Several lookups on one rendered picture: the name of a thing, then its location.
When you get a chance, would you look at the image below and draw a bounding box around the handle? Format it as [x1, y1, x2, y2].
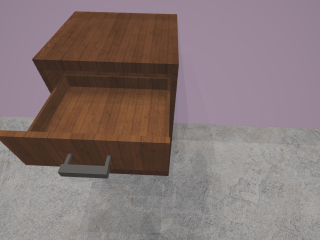
[58, 153, 111, 179]

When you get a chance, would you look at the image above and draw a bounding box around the cabinet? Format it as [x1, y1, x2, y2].
[32, 11, 179, 176]

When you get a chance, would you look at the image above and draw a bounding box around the drawer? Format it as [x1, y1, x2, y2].
[0, 74, 170, 172]

